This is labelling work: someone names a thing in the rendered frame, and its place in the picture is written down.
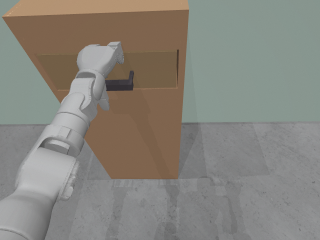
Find left robot upper arm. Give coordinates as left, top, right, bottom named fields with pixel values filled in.
left=0, top=147, right=81, bottom=240

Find handle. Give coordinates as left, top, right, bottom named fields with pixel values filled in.
left=105, top=70, right=134, bottom=91

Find left robot forearm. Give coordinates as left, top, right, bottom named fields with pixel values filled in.
left=14, top=69, right=106, bottom=190

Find robot left hand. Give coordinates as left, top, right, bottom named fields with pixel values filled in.
left=76, top=41, right=124, bottom=111

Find drawer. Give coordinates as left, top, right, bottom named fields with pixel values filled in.
left=37, top=49, right=177, bottom=90

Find cabinet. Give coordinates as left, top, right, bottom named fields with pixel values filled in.
left=2, top=0, right=189, bottom=179

